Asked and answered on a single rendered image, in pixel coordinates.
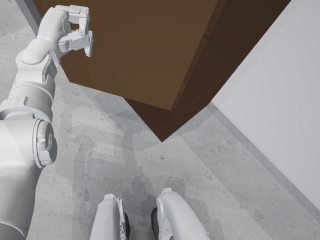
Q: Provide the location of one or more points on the robot left shin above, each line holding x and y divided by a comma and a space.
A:
122, 227

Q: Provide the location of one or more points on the robot left hand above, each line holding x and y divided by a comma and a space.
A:
55, 29

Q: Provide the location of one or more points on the left robot upper arm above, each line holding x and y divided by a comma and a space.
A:
26, 147

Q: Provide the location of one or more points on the robot left thigh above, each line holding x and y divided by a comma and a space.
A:
109, 216

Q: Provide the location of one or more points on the robot left forearm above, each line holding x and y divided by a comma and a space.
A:
33, 90

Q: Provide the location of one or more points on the handle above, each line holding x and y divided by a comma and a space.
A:
31, 14

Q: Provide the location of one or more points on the cupboard door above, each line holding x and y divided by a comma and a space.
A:
141, 49

